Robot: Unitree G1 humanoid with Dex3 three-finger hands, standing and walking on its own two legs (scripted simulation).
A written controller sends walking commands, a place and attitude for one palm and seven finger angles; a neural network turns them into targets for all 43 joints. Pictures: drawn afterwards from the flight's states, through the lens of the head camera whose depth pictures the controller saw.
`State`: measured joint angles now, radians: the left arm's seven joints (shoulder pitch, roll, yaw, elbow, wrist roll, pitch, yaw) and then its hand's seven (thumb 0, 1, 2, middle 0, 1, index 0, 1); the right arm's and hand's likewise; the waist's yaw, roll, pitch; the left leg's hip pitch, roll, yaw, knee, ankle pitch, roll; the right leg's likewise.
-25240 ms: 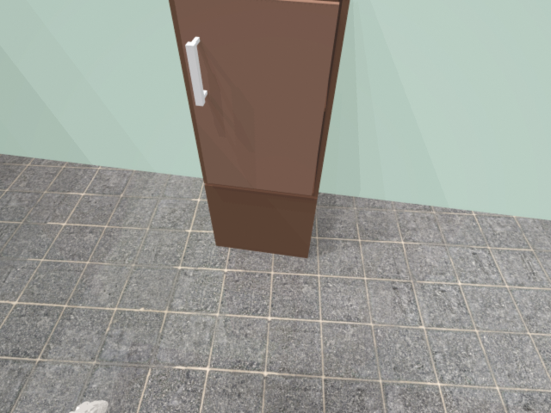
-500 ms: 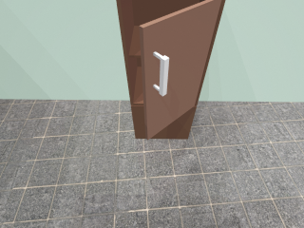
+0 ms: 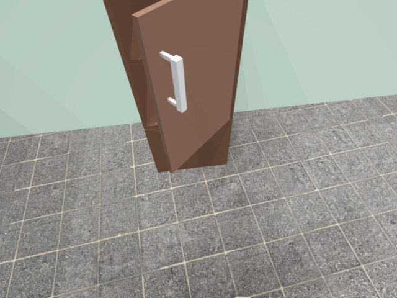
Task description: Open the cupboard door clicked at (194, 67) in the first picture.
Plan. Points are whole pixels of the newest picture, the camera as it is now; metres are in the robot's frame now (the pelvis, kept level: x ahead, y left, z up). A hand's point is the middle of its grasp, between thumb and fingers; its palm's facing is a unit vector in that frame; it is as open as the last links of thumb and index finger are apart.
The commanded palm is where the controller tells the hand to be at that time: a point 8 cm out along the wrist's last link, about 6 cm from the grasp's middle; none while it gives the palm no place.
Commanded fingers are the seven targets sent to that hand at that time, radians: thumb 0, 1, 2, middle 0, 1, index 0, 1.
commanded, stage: walk to a spot facing it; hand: left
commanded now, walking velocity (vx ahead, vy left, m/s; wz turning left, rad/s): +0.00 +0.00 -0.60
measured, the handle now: (173, 83) +0.58 +0.10 +0.08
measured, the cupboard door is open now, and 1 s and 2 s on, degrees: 42 42 42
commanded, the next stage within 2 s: none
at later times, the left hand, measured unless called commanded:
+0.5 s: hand out of the picture +0.12 +0.19 -0.16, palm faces -0.21 -0.95 -0.25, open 7.4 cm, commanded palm none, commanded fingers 0.00 0.90 0.90 -0.20 -0.30 -0.20 -0.30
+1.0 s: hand (166, 243) +0.26 +0.11 -0.17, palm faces -0.58 -0.77 -0.25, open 7.4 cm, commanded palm none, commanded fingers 0.00 0.90 0.90 -0.20 -0.30 -0.20 -0.30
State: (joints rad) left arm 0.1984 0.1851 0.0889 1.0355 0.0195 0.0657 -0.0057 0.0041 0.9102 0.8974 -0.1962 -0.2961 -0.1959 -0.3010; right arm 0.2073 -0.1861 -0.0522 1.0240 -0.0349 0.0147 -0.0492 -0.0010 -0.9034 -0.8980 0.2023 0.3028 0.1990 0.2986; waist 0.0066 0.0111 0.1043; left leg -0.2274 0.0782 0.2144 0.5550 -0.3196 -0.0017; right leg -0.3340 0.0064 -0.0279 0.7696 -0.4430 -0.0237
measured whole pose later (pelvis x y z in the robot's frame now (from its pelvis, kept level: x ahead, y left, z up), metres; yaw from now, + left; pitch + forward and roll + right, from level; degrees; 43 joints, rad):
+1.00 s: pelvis +0.06 -0.01 +0.00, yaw -36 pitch +1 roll +0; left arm 0.15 0.26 0.06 0.90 0.02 0.06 0.00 0.00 0.91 0.90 -0.20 -0.30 -0.20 -0.30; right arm 0.19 -0.26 -0.05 0.88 0.00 0.03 -0.02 0.00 -0.90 -0.90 0.20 0.30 0.20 0.30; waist -0.02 -0.04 0.13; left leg -0.36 0.04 0.05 0.71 -0.39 -0.06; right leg -0.33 0.03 0.12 0.60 -0.28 0.02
